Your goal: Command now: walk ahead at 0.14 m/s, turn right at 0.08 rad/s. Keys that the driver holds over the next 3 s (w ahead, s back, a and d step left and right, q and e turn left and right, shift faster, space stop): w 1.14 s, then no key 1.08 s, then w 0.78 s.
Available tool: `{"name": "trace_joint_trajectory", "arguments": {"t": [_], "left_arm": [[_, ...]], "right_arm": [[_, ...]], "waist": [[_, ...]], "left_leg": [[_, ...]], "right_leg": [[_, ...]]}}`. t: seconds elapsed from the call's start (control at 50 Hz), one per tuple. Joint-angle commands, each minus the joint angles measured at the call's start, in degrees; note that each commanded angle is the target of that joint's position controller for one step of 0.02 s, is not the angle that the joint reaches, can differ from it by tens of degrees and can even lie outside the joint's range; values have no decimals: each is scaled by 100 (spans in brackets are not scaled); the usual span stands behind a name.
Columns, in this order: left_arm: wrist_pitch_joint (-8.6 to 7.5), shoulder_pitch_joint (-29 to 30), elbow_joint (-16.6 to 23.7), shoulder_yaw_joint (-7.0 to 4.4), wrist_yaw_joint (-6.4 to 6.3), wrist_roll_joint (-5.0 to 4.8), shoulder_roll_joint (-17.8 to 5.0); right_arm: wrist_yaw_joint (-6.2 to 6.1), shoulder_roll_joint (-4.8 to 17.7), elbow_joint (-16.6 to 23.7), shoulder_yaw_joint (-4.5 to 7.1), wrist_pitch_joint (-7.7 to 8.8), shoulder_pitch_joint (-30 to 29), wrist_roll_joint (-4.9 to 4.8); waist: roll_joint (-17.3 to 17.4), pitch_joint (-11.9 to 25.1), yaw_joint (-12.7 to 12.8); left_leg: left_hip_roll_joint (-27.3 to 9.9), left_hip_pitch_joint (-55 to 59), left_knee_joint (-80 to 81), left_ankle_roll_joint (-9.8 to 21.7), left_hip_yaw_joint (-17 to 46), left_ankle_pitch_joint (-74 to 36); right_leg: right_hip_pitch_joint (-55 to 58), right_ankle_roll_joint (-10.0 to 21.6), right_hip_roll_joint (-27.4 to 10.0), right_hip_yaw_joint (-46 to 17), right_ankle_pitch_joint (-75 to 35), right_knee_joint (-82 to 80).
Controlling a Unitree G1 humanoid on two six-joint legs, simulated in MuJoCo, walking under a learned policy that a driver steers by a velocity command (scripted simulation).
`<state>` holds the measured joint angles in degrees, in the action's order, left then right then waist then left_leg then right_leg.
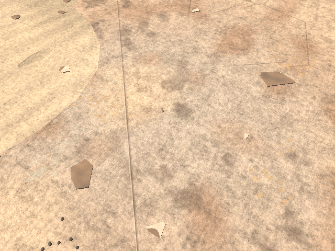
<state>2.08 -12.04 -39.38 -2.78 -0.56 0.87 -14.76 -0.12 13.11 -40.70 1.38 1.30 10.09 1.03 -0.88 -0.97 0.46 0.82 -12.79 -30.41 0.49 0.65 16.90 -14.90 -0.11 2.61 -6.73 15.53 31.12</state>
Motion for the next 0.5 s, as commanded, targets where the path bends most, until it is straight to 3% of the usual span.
{"name": "trace_joint_trajectory", "arguments": {"t": [0.02, 0.08, 0.1, 0.14, 0.16, 0.18, 0.2, 0.22, 0.26, 0.28, 0.32, 0.34, 0.4, 0.46, 0.5], "left_arm": [[-187, 81, 344, -167, -9, -51, -529], [-417, 73, 348, -149, 41, -162, -378], [-479, 50, 335, -148, 59, -172, -368], [-579, -496, 135, -172, 111, -183, -353], [-627, -927, -15, -240, 127, -165, -559], [-676, -1402, -148, -339, 126, -161, -919], [-725, -1710, -130, -421, 187, -130, -1277], [-780, -1699, -114, -347, 180, -85, -1070], [-810, -1536, -53, -282, 137, -101, -885], [-774, -1422, -50, -235, 121, -107, -797], [-682, -1356, -75, -141, 91, -104, -582], [-653, -1381, -107, -131, 71, -123, -578], [-593, -1451, -213, -153, -6, -141, -776], [-589, -1597, -354, -200, -6, -176, -994], [-595, -1553, -436, -220, -1, -228, -1033]], "right_arm": [[-84, 999, 384, 265, 24, 22, -101], [-110, 1187, 294, 324, 49, 286, -175], [-99, 1185, 283, 324, 56, 274, -199], [-43, 1044, 375, 275, 51, -116, -241], [-28, 787, 512, 199, 73, -394, -242], [-22, 473, 681, 118, 167, -585, -239], [-39, 671, 852, 163, 280, -680, -281], [-24, 923, 816, 259, 353, -606, -340], [51, 812, 672, 242, 431, -410, -306], [94, 775, 661, 242, 441, -497, -248], [209, 663, 652, 219, 424, -623, -215], [250, 581, 664, 186, 413, -730, -199], [317, 353, 777, 72, 428, -1214, -190], [346, 505, 851, 94, 439, -1478, -247], [351, 665, 899, 144, 445, -1497, -272]], "waist": [[486, -134, -114], [854, -475, -115], [862, -548, -92], [838, -497, 243], [422, -469, 409], [-694, -409, 477], [-1597, -357, 619], [-1141, -379, 530], [-388, -161, 371], [-258, -207, 342], [-388, -230, 309], [-408, -251, 344], [-394, -354, 482], [-556, -458, 531], [-582, -546, 408]], "left_leg": [[-729, -175, 1073, 543, 1027, 2216], [-1595, -138, 1647, 1102, 2168, 2922], [-1654, -336, 1670, 1153, 2238, 2812], [-1255, -998, 1342, 908, 1610, 2262], [-752, -1349, 627, 617, 952, 1710], [-39, -2091, -938, 201, 1, 960], [195, -2990, -2231, 77, -1, 1332], [-12, -3612, -3165, 141, 360, 1674], [-359, -4009, -3595, 315, 408, 801], [-497, -4005, -3420, 316, 372, 408], [-568, -3592, -2867, 174, 142, -146], [-538, -3440, -2518, 78, 8, -372], [-381, -2786, -1197, -89, -218, -1155], [-219, -2058, -483, -82, -284, -1639], [-232, -1927, -225, 75, -168, -1656]], "right_leg": [[-571, 224, -2, 172, 1417, 6], [-1015, 221, -106, 668, 906, 717], [-834, 266, -190, 661, 827, 677], [257, 442, -190, 654, 708, -16], [660, 605, -422, 54, 993, -491], [1247, 1018, -1089, -1425, 1810, -1262], [1779, 1689, -2050, -3285, 1574, -1962], [2061, 1874, -2299, -3515, 1102, -1910], [2425, 1597, -2057, -2597, 558, -1746], [2343, 1448, -1916, -2171, 86, -1801], [1997, 1256, -1579, -1363, -805, -2020], [1879, 1230, -1479, -1058, -1114, -2095], [1433, 1122, -1263, -412, -1451, -2201], [1078, 1093, -1383, -279, -1319, -2299], [1238, 1013, -1571, -285, -1506, -2242]]}}
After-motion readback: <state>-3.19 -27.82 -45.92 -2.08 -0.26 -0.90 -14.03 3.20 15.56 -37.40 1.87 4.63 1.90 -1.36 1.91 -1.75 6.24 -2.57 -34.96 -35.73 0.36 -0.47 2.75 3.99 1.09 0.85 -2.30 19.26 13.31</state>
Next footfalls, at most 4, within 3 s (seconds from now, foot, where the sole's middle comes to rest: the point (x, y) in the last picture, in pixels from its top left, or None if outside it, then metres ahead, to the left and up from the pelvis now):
0.60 left None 0.39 0.13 -0.77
1.16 right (196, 209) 0.70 -0.10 -0.77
1.56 left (143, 189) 0.80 0.14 -0.77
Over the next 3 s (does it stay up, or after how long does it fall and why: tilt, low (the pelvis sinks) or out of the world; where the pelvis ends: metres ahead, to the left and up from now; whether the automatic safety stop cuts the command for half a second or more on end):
stays up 0.96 0.04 0.00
